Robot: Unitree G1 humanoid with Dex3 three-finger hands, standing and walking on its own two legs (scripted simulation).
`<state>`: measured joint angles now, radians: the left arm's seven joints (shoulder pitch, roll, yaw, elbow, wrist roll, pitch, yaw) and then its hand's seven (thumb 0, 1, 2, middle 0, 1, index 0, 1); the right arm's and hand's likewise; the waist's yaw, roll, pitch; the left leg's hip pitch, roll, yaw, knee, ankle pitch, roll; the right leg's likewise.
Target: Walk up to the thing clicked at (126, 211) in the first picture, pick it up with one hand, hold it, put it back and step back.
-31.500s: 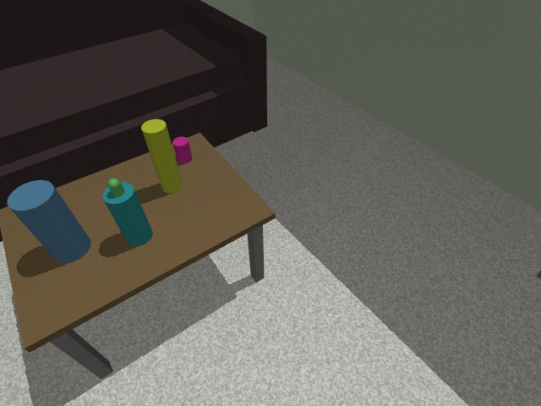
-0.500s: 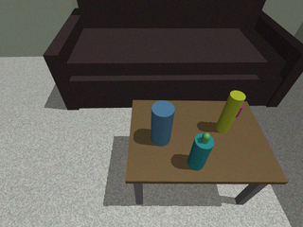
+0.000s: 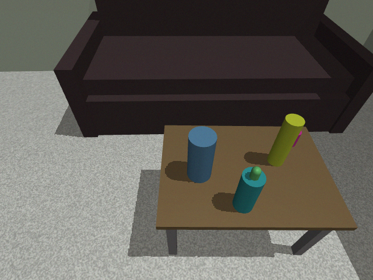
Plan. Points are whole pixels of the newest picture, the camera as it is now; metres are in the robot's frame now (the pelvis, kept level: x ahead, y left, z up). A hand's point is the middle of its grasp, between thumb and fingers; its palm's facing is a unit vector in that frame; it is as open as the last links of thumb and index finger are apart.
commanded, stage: stand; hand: right
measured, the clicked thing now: (249, 188) +0.48 -0.21 -0.23
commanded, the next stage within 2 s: step back in 0.44 s
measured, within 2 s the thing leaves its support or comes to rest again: neither
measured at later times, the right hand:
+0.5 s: hand out of the picture +0.06 -0.25 -0.16, palm faces -0.01 +0.94 -0.34, open 7.4 cm
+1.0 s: hand out of the picture +0.00 -0.27 -0.19, palm faces -0.13 +0.91 -0.38, open 7.4 cm
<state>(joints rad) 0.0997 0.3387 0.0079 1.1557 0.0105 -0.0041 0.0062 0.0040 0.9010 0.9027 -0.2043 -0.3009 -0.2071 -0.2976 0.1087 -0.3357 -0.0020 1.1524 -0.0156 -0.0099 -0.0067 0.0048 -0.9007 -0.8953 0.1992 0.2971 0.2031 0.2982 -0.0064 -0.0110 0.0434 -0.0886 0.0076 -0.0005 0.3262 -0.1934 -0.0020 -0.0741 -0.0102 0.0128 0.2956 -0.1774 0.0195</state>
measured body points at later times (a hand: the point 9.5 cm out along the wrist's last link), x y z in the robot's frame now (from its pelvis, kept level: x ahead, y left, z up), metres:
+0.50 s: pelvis -0.01 +0.00 +0.00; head +0.01 +0.01 +0.45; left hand +0.06 +0.30 -0.14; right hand +0.06 -0.30 -0.13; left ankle -0.01 +0.12 -0.75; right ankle -0.01 -0.13 -0.75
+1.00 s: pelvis -0.10 -0.01 -0.03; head -0.02 -0.01 +0.41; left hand +0.02 +0.31 -0.14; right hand +0.01 -0.32 -0.16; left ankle -0.15 +0.13 -0.73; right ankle -0.02 -0.13 -0.75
